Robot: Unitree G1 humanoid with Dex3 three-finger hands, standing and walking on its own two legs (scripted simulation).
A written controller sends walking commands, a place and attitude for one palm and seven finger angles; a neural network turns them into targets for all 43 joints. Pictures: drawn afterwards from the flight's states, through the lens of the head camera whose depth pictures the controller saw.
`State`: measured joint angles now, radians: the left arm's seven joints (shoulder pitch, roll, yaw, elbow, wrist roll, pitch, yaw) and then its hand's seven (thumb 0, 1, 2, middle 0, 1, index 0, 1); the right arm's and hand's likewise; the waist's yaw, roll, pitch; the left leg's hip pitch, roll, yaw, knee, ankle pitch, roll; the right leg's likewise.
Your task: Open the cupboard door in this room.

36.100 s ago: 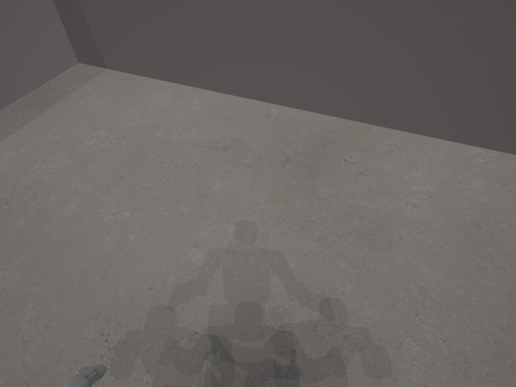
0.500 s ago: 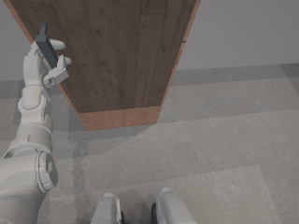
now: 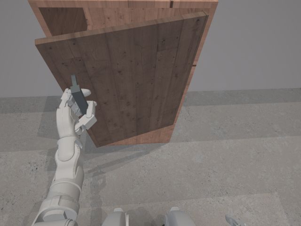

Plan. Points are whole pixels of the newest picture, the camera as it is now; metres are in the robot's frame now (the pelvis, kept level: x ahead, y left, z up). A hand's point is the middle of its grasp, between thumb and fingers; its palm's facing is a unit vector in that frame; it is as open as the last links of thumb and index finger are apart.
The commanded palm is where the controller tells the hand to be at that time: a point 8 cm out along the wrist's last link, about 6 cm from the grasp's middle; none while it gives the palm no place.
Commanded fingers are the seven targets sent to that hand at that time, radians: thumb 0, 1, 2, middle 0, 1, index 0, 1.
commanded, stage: pull the door open along its arc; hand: left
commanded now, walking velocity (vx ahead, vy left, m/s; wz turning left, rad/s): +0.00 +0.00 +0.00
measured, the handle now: (82, 99) +0.45 +0.19 +0.03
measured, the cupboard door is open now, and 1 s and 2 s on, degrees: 15 42 47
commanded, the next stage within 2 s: open thumb and fingers to let go in 0.58 s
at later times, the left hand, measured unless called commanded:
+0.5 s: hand (122, 149) +0.30 +0.07 +0.03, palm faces +0.45 -0.89 +0.01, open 5.9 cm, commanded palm +0.23 +0.10 +0.03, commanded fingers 0.00 0.90 0.90 -0.40 -1.35 -0.40 -1.35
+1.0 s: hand (131, 160) +0.27 +0.05 +0.03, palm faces +0.44 -0.90 -0.04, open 8.2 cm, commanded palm +0.22 +0.09 +0.03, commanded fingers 0.00 -0.29 0.39 -0.31 -1.22 -0.31 -1.22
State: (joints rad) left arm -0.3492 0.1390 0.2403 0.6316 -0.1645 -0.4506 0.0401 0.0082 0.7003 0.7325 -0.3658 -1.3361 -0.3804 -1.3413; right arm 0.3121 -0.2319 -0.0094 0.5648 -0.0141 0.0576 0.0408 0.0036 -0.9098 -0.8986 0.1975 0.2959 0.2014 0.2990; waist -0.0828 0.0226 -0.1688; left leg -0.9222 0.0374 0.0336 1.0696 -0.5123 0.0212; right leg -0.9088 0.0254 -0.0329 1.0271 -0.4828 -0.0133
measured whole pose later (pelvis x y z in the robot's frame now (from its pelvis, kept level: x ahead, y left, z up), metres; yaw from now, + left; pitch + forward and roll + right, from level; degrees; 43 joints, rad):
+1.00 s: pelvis -0.01 -0.05 +0.00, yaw +5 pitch +16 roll +1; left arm 0.12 -0.10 -0.20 0.22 0.10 -0.34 0.56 0.01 0.31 0.64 -0.36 -1.29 -0.39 -1.29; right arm 0.18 -0.17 0.00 0.58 -0.09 -0.04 0.01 0.01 -0.91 -0.90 0.20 0.30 0.20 0.30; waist -0.01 0.02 -0.17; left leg -0.84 0.01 -0.05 1.06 -0.49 -0.05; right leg -0.83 0.00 -0.11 1.09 -0.53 -0.09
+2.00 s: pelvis -0.03 -0.02 -0.02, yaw +3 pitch +15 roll +0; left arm 0.23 0.00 -0.28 0.06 0.02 -0.37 0.14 -0.01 -0.50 0.30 -0.17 -0.31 -0.19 -0.34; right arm 0.24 -0.21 0.00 0.45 -0.03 -0.04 0.02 0.01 -0.91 -0.90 0.20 0.30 0.20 0.30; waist -0.02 0.02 -0.15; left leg -0.90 0.00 0.00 1.15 -0.51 0.00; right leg -0.88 -0.01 -0.07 1.16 -0.53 -0.04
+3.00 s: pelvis -0.03 -0.02 -0.03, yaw +4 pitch +15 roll -2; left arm 0.57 0.17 -0.03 -0.24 -0.19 -0.39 -0.15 -0.02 -0.50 0.30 -0.16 -0.30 -0.16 -0.30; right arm 0.23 -0.21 -0.01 0.40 0.01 -0.06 -0.04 0.01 -0.91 -0.90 0.20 0.30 0.20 0.30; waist 0.02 0.04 -0.17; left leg -0.98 0.01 -0.04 1.27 -0.57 0.00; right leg -0.94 0.00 -0.10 1.24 -0.57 -0.04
